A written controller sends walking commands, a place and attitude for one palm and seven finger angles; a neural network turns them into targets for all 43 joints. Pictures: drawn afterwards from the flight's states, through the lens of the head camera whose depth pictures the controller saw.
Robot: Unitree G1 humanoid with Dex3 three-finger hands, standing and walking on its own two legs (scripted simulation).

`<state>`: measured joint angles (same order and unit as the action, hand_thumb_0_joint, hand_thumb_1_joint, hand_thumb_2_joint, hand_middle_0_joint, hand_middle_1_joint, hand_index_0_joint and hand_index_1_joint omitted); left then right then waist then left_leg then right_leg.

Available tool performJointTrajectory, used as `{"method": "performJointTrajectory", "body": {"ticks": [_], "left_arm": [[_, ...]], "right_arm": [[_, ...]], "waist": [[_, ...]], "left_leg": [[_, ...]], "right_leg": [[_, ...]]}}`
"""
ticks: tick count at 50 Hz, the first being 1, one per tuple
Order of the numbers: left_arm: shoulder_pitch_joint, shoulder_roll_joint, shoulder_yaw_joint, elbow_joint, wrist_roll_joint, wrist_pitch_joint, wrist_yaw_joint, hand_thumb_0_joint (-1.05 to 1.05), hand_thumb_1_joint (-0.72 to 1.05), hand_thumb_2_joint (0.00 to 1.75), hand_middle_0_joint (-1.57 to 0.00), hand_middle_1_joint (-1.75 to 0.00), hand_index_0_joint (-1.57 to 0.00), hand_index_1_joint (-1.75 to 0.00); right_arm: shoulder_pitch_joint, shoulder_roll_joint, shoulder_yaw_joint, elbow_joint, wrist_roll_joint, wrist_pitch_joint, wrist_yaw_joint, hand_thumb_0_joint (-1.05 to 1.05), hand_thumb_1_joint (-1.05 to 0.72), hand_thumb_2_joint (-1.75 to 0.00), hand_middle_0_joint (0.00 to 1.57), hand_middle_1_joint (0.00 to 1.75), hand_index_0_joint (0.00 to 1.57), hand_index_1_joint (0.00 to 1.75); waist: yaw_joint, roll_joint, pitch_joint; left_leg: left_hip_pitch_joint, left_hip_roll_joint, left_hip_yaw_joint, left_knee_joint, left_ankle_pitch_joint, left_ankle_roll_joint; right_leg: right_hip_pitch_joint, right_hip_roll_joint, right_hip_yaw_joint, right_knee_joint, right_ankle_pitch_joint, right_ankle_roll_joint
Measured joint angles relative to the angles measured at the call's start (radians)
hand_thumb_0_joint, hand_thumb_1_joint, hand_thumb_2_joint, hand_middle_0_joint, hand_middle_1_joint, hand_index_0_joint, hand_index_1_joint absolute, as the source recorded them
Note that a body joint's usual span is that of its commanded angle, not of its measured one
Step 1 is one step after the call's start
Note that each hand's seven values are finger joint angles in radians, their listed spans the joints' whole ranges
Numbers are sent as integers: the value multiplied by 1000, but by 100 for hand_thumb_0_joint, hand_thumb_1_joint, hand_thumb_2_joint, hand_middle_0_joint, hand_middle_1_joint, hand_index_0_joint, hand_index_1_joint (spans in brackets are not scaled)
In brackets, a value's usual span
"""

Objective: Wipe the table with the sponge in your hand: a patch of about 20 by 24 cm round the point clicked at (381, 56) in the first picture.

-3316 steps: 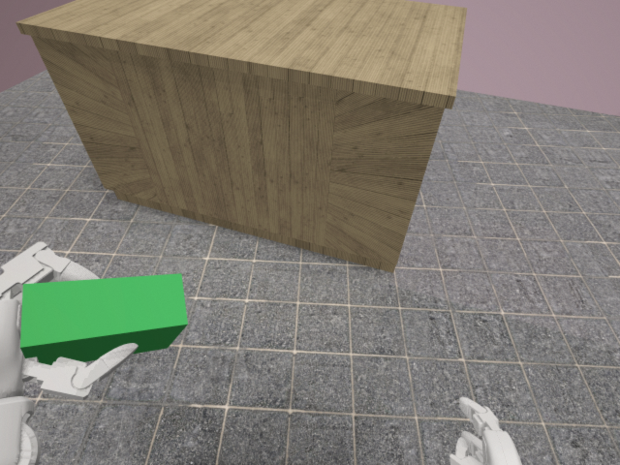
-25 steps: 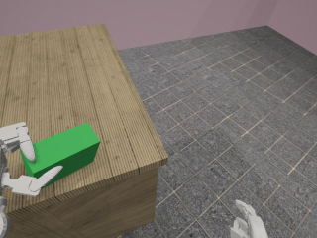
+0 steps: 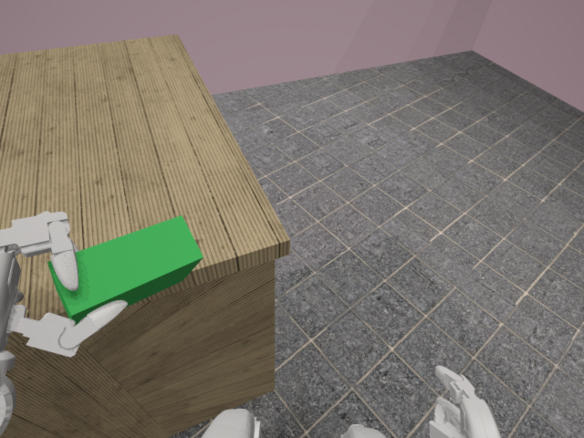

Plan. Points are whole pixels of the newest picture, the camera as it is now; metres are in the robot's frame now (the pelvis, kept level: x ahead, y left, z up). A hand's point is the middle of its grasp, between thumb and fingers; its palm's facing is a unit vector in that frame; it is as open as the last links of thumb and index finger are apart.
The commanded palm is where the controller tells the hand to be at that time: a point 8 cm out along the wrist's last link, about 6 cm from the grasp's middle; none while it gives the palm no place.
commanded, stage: come to a stop and stand still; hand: left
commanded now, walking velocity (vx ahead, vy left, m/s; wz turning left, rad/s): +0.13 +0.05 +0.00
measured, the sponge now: (147, 265) +0.26 +0.19 +0.15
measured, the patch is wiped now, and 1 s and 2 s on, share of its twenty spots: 0.75 0.75 0.75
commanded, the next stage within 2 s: look again from close up in 1.64 s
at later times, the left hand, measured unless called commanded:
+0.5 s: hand (12, 247) +0.21 +0.27 +0.23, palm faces +0.40 -0.80 -0.46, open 7.0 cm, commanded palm +0.16 +0.29 +0.22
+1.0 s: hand (39, 231) +0.25 +0.27 +0.21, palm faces +0.36 -0.85 -0.38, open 7.0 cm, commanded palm +0.20 +0.30 +0.22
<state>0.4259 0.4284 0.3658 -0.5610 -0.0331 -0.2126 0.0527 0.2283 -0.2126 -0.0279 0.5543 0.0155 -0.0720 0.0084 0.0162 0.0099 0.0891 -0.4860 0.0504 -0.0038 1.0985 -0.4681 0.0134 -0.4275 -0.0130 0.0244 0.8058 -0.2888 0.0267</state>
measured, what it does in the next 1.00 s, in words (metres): steps on the spot: right foot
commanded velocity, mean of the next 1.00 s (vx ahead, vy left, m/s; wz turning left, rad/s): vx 0.03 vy -0.02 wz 0.00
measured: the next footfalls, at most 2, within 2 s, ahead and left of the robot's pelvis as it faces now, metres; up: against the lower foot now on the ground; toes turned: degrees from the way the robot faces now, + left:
right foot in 0.42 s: +0.02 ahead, -0.06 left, +0.00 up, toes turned -5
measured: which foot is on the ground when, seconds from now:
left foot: down 0.00-1.00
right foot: down 0.00-0.10, up 0.12-0.40, down 0.42-1.00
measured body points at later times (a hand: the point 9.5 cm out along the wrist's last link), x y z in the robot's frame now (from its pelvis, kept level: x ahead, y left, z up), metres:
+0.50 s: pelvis -0.01 +0.02 +0.04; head -0.02 +0.01 +0.49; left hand +0.19 +0.31 +0.25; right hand +0.12 -0.22 -0.05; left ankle +0.02 +0.11 -0.69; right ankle -0.02 -0.06 -0.69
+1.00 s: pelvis +0.02 +0.03 +0.05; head +0.02 +0.03 +0.50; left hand +0.22 +0.31 +0.23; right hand +0.20 -0.19 -0.03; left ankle +0.03 +0.14 -0.69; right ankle -0.02 -0.06 -0.69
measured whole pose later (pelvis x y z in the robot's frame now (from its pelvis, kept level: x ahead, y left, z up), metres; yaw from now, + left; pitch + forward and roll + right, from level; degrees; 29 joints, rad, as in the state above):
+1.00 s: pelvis +0.02 +0.03 +0.05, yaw -4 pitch +0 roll -1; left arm 0.44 0.35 0.36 -0.44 -0.06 -0.15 0.12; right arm 0.18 -0.20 0.02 0.56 0.01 -0.04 -0.03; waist 0.02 0.02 -0.01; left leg -0.22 0.00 0.03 0.50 -0.26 0.02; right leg -0.14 0.02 -0.08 0.43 -0.28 -0.03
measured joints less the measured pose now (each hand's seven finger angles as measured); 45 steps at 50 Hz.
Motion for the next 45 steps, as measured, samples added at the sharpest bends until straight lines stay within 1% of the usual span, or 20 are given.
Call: {"method": "performJointTrajectory", "body": {"ticks": [2,4,5,6,7,9,12,14,17,19,21,22,24,28,30,32,33,37,42,45], "left_arm": [[-67,-10,18,38,3,4,12,-4,-36,102,-86,-156,-121,-160],[-118,-24,53,70,1,3,27,-4,-36,102,-86,-156,-122,-160],[-139,-29,71,82,-3,2,34,-4,-36,102,-86,-156,-122,-160],[-164,-32,84,103,-4,3,43,-4,-36,102,-86,-156,-122,-160],[-189,-43,88,130,0,5,49,-4,-36,102,-86,-156,-122,-160],[-221,-76,69,196,12,6,54,-4,-36,102,-86,-156,-122,-160],[-189,-114,16,200,19,20,50,-4,-36,102,-85,-157,-121,-160],[-113,-114,-11,148,13,12,43,-4,-36,102,-85,-157,-121,-160],[22,-73,-11,71,6,-1,35,-4,-36,102,-85,-156,-121,-160],[74,-29,10,57,4,3,36,-4,-36,102,-85,-156,-121,-160],[80,14,41,74,2,14,40,-4,-36,102,-86,-156,-121,-160],[60,16,47,98,2,18,42,-4,-36,102,-86,-156,-121,-160],[9,4,47,147,1,28,49,-4,-36,102,-86,-156,-121,-160],[-51,-75,16,188,-8,44,67,-4,-36,102,-86,-156,-121,-160],[-53,-117,-14,194,-5,50,73,-4,-36,102,-86,-156,-121,-160],[-54,-143,-48,188,-2,55,76,-4,-36,102,-85,-157,-121,-160],[-53,-149,-62,183,-2,56,76,-4,-36,102,-85,-157,-121,-160],[-33,-118,-61,145,-3,61,72,-4,-36,102,-86,-156,-121,-160],[-27,-47,1,89,-14,42,75,-4,-36,102,-86,-156,-121,-160],[-16,-42,19,86,-22,34,74,-4,-35,102,-85,-156,-121,-160]], "right_arm": [[3,-9,1,53,3,13,-7,1,-90,-90,20,30,20,30],[9,-11,10,76,5,17,-15,1,-90,-90,20,30,20,30],[11,-12,15,75,6,10,-21,1,-90,-90,20,30,20,30],[6,-3,16,74,4,3,-27,1,-90,-90,20,30,20,30],[9,7,13,66,1,-6,-25,1,-90,-90,20,30,20,30],[28,25,6,56,-2,-22,-11,1,-90,-90,20,30,20,30],[61,47,18,48,-5,-27,15,1,-90,-90,20,30,20,30],[75,56,31,39,-9,-25,26,1,-90,-90,20,30,20,30],[88,60,43,20,-15,-15,17,1,-90,-90,20,30,20,30],[91,57,44,9,-18,-8,0,1,-90,-90,20,30,20,30],[86,50,43,10,-21,-4,-17,1,-90,-90,20,30,20,30],[73,39,40,19,-22,-1,-24,1,-90,-90,20,30,20,30],[51,12,31,42,-22,4,-34,1,-90,-90,20,30,20,30],[25,-20,24,81,-4,6,-34,1,-90,-90,20,30,20,30],[14,-29,26,81,-3,2,-37,1,-90,-90,20,30,20,30],[1,-38,26,73,-7,-6,-43,1,-90,-90,20,30,20,30],[-8,-38,24,72,-9,-10,-46,1,-90,-90,20,30,20,30],[-51,-11,27,55,-8,-2,-50,1,-90,-90,20,30,20,30],[-74,11,39,9,-7,1,-41,1,-90,-90,20,30,20,30],[-72,14,45,0,-6,10,-33,1,-90,-90,20,30,20,30]], "waist": [[20,7,-19],[40,-3,-46],[43,-6,-54],[45,-25,-43],[40,-32,-33],[4,-20,-38],[-42,-5,-69],[-57,-4,-92],[-62,-5,-117],[-50,-6,-128],[-31,-18,-136],[-19,-3,-131],[-6,35,-121],[25,38,-138],[24,28,-137],[14,26,-122],[10,23,-113],[4,-14,-85],[-7,-9,-65],[-5,2,-74]], "left_leg": [[1,-16,-2,18,14,3],[76,-23,5,-130,22,14],[119,-27,3,-225,17,18],[131,-36,22,-246,26,24],[142,-41,35,-259,41,30],[161,-48,23,-314,89,39],[192,-54,-5,-458,183,45],[206,-49,-7,-544,230,44],[216,-42,8,-621,269,35],[212,-47,22,-631,272,30],[196,-67,39,-613,260,25],[186,-62,40,-592,248,22],[167,-51,22,-529,194,9],[121,-53,-4,-362,143,-6],[137,-41,2,-392,158,-7],[184,-26,2,-498,232,-4],[210,-27,2,-528,219,-6],[254,-42,26,-563,184,-10],[259,-38,23,-574,189,-9],[258,-39,24,-584,194,-4]], "right_leg": [[-2,6,-13,-12,-4,-13],[-22,-3,-20,-23,-28,-26],[-39,-7,-25,-9,-73,-30],[-55,-14,-10,39,-136,-37],[-74,-5,8,132,-172,-40],[-106,31,19,333,-147,-37],[-114,60,-17,429,-94,-32],[-87,66,-52,338,-84,-32],[14,67,-104,50,-105,-39],[109,66,-127,-160,-110,-48],[200,57,-123,-324,-89,-63],[211,62,-123,-360,-17,-78],[219,75,-139,-366,58,-99],[223,71,-130,-349,25,-104],[231,64,-126,-342,13,-100],[239,60,-132,-317,-9,-93],[241,56,-133,-299,-23,-88],[258,38,-112,-290,-40,-78],[277,44,-113,-331,-21,-72],[281,44,-112,-352,-9,-68]]}}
